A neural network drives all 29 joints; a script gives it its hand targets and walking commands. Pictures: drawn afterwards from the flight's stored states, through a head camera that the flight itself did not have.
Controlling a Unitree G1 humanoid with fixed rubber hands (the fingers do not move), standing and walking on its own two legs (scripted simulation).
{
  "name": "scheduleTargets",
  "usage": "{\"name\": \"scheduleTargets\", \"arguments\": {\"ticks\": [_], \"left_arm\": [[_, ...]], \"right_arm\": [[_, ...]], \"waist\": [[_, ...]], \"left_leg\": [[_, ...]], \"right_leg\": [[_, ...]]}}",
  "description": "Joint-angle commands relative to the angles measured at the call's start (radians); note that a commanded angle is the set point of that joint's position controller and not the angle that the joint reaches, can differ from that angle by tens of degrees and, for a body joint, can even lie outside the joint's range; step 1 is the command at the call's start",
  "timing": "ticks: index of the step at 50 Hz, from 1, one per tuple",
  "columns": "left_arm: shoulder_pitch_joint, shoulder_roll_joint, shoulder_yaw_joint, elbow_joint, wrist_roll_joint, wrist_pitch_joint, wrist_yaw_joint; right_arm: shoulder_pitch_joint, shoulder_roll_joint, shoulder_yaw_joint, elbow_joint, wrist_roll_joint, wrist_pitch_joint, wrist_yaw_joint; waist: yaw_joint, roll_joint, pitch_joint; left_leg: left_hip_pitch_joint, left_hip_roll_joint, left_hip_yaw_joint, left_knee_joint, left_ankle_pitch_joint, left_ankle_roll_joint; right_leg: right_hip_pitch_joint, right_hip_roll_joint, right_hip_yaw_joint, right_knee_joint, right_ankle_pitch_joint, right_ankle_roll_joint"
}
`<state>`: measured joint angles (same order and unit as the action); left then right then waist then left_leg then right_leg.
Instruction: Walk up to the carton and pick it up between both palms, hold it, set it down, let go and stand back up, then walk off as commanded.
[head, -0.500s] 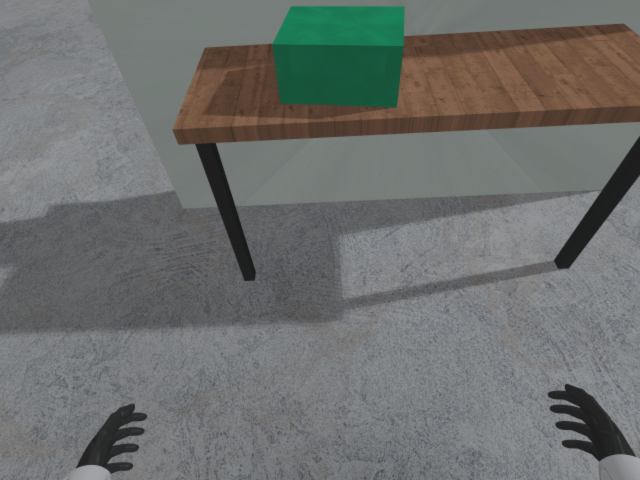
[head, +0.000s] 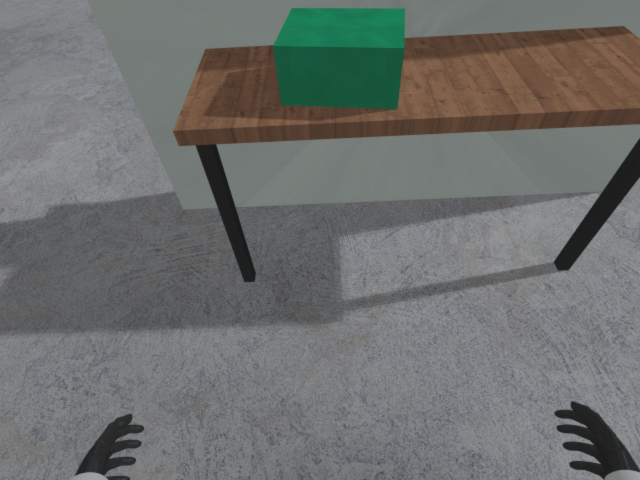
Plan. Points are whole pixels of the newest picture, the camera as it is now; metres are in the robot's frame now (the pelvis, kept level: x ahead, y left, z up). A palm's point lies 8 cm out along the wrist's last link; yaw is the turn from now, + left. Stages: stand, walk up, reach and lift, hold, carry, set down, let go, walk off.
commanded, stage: stand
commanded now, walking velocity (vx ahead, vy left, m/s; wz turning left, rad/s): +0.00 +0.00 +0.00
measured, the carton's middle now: (342, 57) +1.05 -0.01 +0.01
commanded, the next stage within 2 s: none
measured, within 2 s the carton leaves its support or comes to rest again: neither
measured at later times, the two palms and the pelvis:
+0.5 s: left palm out of the picture +0.13 +0.32 -0.08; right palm out of the picture +0.14 -0.32 -0.07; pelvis +0.00 +0.00 +0.00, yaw +0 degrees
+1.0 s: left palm out of the picture +0.12 +0.32 -0.08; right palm out of the picture +0.13 -0.32 -0.08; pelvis +0.00 +0.00 +0.00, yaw +0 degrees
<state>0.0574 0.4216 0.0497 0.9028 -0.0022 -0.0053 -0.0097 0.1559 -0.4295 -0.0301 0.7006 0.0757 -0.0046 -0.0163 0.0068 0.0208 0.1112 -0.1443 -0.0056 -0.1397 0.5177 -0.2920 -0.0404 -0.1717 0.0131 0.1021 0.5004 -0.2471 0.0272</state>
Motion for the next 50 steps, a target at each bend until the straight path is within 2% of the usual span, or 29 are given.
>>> {"name": "scheduleTargets", "arguments": {"ticks": [1,3,5,7,8,10,12,15,17,20,22,24,25,26,27,28,30,31,34,36,38,39,40,42,43,44,45,48,50], "left_arm": [[-0.059,0.161,0.042,-0.038,-0.017,-0.013,0.001],[-0.066,0.158,0.034,-0.028,-0.012,-0.012,0.000],[-0.084,0.175,0.045,-0.033,-0.016,-0.010,0.003],[-0.067,0.178,0.044,-0.019,-0.017,-0.011,0.005],[-0.059,0.160,0.036,-0.011,-0.017,-0.006,0.004],[-0.072,0.160,0.039,-0.006,-0.013,0.001,0.008],[-0.059,0.157,0.031,-0.004,-0.022,-0.002,0.007],[-0.069,0.163,0.028,0.001,-0.018,-0.002,0.004],[-0.071,0.161,0.041,-0.002,-0.011,-0.002,0.008],[-0.095,0.171,0.043,0.010,-0.009,-0.002,0.007],[-0.088,0.159,0.037,0.015,-0.015,-0.006,0.009],[-0.090,0.185,0.045,0.016,-0.016,-0.005,0.007],[-0.073,0.132,0.033,0.027,-0.012,-0.003,0.006],[-0.096,0.193,0.041,0.021,-0.008,-0.004,0.009],[-0.087,0.154,0.038,0.030,-0.012,-0.004,0.005],[-0.084,0.188,0.042,0.031,-0.010,-0.008,0.007],[-0.084,0.151,0.038,0.028,-0.007,-0.006,0.005],[-0.059,0.146,0.034,0.034,-0.018,-0.004,0.006],[-0.056,0.172,0.034,0.036,-0.014,-0.007,0.013],[-0.074,0.166,0.035,0.034,-0.023,-0.002,0.009],[-0.078,0.159,0.034,0.038,-0.014,0.002,0.012],[-0.054,0.180,0.043,0.041,-0.019,-0.003,0.013],[-0.082,0.171,0.040,0.037,-0.022,-0.009,0.013],[-0.080,0.185,0.047,0.033,-0.014,-0.010,0.015],[-0.091,0.184,0.044,0.039,-0.011,-0.005,0.010],[-0.078,0.157,0.042,0.046,-0.009,-0.007,0.010],[-0.092,0.164,0.037,0.041,-0.013,-0.006,0.014],[-0.083,0.160,0.039,0.045,-0.018,-0.005,0.009],[-0.056,0.180,0.039,0.052,-0.019,-0.002,0.014]], "right_arm": [[-0.059,-0.187,-0.045,0.029,-0.079,-0.012,-0.013],[-0.059,-0.164,-0.045,0.051,-0.076,-0.013,-0.014],[-0.102,-0.181,-0.050,0.036,-0.076,-0.015,-0.015],[-0.068,-0.168,-0.042,0.048,-0.071,-0.016,-0.009],[-0.090,-0.186,-0.047,0.061,-0.082,-0.007,-0.012],[-0.070,-0.162,-0.039,0.060,-0.073,-0.009,-0.016],[-0.069,-0.171,-0.042,0.070,-0.069,-0.014,-0.016],[-0.075,-0.175,-0.041,0.074,-0.073,-0.013,-0.018],[-0.068,-0.169,-0.045,0.078,-0.072,-0.005,-0.016],[-0.062,-0.154,-0.047,0.091,-0.082,-0.012,-0.021],[-0.081,-0.156,-0.037,0.087,-0.077,-0.010,-0.021],[-0.057,-0.167,-0.043,0.104,-0.070,-0.012,-0.018],[-0.099,-0.184,-0.043,0.097,-0.078,-0.015,-0.021],[-0.052,-0.150,-0.038,0.105,-0.064,-0.015,-0.014],[-0.060,-0.177,-0.047,0.108,-0.075,-0.020,-0.018],[-0.060,-0.168,-0.043,0.097,-0.077,-0.021,-0.020],[-0.057,-0.147,-0.034,0.104,-0.073,-0.012,-0.014],[-0.080,-0.180,-0.046,0.105,-0.078,-0.010,-0.018],[-0.024,-0.147,-0.038,0.121,-0.069,-0.010,-0.012],[-0.050,-0.156,-0.033,0.120,-0.072,-0.012,-0.022],[-0.061,-0.153,-0.037,0.118,-0.074,-0.005,-0.015],[-0.047,-0.139,-0.030,0.137,-0.070,-0.005,-0.017],[-0.071,-0.149,-0.034,0.113,-0.068,-0.005,-0.017],[-0.079,-0.166,-0.041,0.119,-0.071,-0.014,-0.020],[-0.085,-0.173,-0.047,0.124,-0.076,-0.016,-0.021],[-0.061,-0.186,-0.048,0.123,-0.081,-0.021,-0.023],[-0.038,-0.170,-0.045,0.135,-0.073,-0.016,-0.022],[-0.078,-0.183,-0.047,0.114,-0.079,-0.009,-0.023],[-0.036,-0.148,-0.035,0.139,-0.068,-0.005,-0.020]], "waist": [[0.018,-0.010,-0.085],[-0.007,0.012,-0.142],[0.022,-0.021,-0.156],[0.007,-0.039,-0.135],[0.019,0.015,-0.088],[0.002,0.000,-0.082],[0.007,0.045,-0.111],[0.004,-0.027,-0.112],[0.011,0.011,-0.120],[-0.011,-0.028,-0.052],[0.011,0.002,-0.054],[-0.008,0.019,-0.069],[0.017,0.031,-0.080],[-0.006,-0.056,-0.079],[0.004,-0.061,-0.073],[-0.009,0.009,-0.101],[-0.003,0.017,-0.107],[0.023,0.020,-0.118],[-0.007,-0.036,-0.099],[-0.003,0.053,-0.079],[0.010,0.004,-0.102],[0.006,0.027,-0.094],[-0.010,-0.014,-0.106],[0.015,-0.015,-0.073],[-0.007,0.010,-0.111],[0.004,-0.001,-0.117],[-0.004,-0.047,-0.107],[-0.002,0.046,-0.101],[-0.001,0.025,-0.101]], "left_leg": [[-0.016,0.084,-0.025,-0.133,0.217,0.047],[0.052,0.083,-0.017,-0.129,0.260,0.036],[0.004,0.085,-0.037,-0.132,0.259,0.045],[0.009,0.088,-0.026,-0.127,0.239,0.048],[-0.011,0.085,-0.020,-0.133,0.200,0.052],[0.015,0.095,-0.032,-0.145,0.238,0.054],[0.043,0.101,-0.034,-0.145,0.282,0.049],[0.038,0.083,-0.025,-0.151,0.244,0.038],[0.044,0.081,-0.022,-0.140,0.261,0.033],[0.024,0.083,-0.030,-0.164,0.207,0.044],[-0.005,0.086,-0.029,-0.152,0.173,0.048],[0.018,0.074,-0.019,-0.177,0.151,0.032],[0.003,0.077,-0.013,-0.166,0.152,0.043],[0.036,0.078,-0.037,-0.164,0.168,0.031],[0.019,0.083,-0.018,-0.149,0.171,0.043],[0.031,0.085,-0.031,-0.158,0.171,0.043],[0.045,0.090,-0.021,-0.158,0.250,0.035],[0.024,0.092,-0.027,-0.160,0.261,0.048],[0.054,0.094,-0.029,-0.151,0.252,0.045],[0.019,0.085,-0.017,-0.158,0.233,0.036],[0.024,0.083,-0.028,-0.181,0.184,0.038],[0.033,0.092,-0.023,-0.167,0.235,0.035],[0.037,0.084,-0.010,-0.156,0.236,0.036],[0.015,0.082,-0.026,-0.171,0.191,0.037],[0.052,0.081,-0.022,-0.165,0.217,0.041],[0.035,0.089,-0.019,-0.171,0.252,0.046],[0.029,0.092,-0.025,-0.165,0.244,0.048],[0.022,0.083,-0.014,-0.173,0.210,0.040],[0.017,0.090,-0.032,-0.182,0.201,0.038]], "right_leg": [[0.041,-0.100,0.056,-0.117,0.176,-0.055],[0.042,-0.109,0.067,-0.101,0.224,-0.061],[0.087,-0.106,0.045,-0.106,0.232,-0.049],[0.072,-0.110,0.057,-0.104,0.226,-0.044],[0.048,-0.111,0.065,-0.119,0.197,-0.044],[0.028,-0.115,0.055,-0.105,0.264,-0.050],[0.050,-0.109,0.056,-0.106,0.257,-0.056],[0.061,-0.106,0.049,-0.122,0.224,-0.052],[0.058,-0.109,0.057,-0.137,0.195,-0.050],[0.006,-0.107,0.060,-0.149,0.153,-0.047],[0.015,-0.111,0.077,-0.162,0.116,-0.045],[0.016,-0.111,0.074,-0.160,0.083,-0.049],[0.033,-0.103,0.074,-0.181,0.088,-0.044],[0.020,-0.102,0.064,-0.173,0.074,-0.049],[0.022,-0.106,0.086,-0.191,0.108,-0.044],[0.032,-0.117,0.087,-0.162,0.137,-0.045],[0.060,-0.108,0.046,-0.129,0.222,-0.041],[0.088,-0.102,0.044,-0.120,0.257,-0.042],[0.045,-0.111,0.057,-0.149,0.227,-0.046],[0.040,-0.112,0.055,-0.135,0.202,-0.047],[0.058,-0.107,0.044,-0.143,0.154,-0.044],[0.049,-0.109,0.060,-0.144,0.165,-0.045],[0.053,-0.111,0.062,-0.160,0.215,-0.040],[0.046,-0.109,0.055,-0.175,0.167,-0.052],[0.031,-0.118,0.057,-0.153,0.233,-0.056],[0.070,-0.101,0.045,-0.136,0.255,-0.048],[0.058,-0.106,0.044,-0.143,0.249,-0.045],[0.051,-0.102,0.045,-0.139,0.194,-0.043],[0.067,-0.110,0.054,-0.161,0.146,-0.048]]}}
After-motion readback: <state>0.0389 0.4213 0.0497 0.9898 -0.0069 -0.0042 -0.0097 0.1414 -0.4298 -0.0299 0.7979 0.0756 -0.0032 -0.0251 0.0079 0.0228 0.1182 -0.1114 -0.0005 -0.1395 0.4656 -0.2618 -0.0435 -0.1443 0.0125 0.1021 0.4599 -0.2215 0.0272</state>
